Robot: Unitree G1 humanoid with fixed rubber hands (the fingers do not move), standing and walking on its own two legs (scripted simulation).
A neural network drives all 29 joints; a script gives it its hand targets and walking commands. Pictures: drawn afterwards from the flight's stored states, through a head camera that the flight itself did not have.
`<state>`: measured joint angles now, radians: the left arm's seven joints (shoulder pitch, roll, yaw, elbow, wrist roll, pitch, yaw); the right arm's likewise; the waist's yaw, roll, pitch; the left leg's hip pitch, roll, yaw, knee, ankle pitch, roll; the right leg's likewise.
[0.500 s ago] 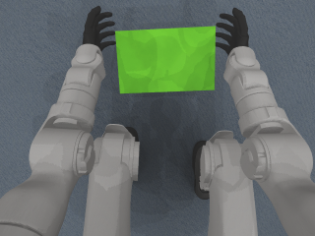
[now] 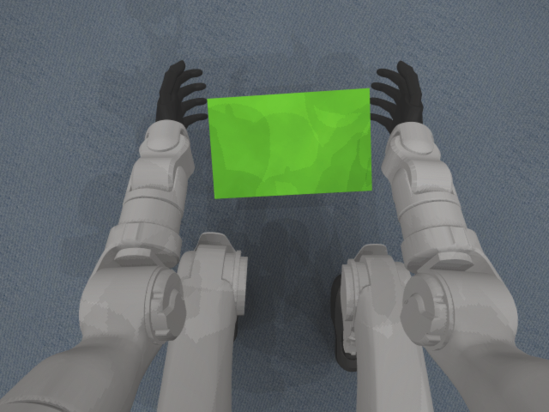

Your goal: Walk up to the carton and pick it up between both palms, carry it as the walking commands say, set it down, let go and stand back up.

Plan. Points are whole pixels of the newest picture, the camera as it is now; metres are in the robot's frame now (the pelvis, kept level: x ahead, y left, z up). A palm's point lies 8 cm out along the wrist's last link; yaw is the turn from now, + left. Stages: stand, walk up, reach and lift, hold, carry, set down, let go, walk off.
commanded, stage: reach and lift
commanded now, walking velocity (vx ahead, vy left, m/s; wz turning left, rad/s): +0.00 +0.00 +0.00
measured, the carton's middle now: (289, 148) +0.47 +0.03 -0.21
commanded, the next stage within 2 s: none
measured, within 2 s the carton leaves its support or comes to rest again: neither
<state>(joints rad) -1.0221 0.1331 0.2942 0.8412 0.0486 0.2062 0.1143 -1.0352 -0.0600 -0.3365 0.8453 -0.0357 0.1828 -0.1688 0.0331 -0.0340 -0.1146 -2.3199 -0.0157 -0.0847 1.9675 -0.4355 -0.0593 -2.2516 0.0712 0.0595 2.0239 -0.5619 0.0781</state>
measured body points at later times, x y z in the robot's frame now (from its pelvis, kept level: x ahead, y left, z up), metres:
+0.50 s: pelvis +0.01 +0.00 +0.05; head +0.27 +0.02 +0.42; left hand +0.47 +0.20 -0.04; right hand +0.49 -0.12 -0.04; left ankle +0.13 +0.14 -0.38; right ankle +0.11 -0.14 -0.38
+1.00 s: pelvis +0.02 +0.00 +0.11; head +0.24 +0.03 +0.51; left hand +0.46 +0.20 +0.04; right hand +0.48 -0.12 +0.04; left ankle +0.13 +0.14 -0.38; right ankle +0.11 -0.14 -0.38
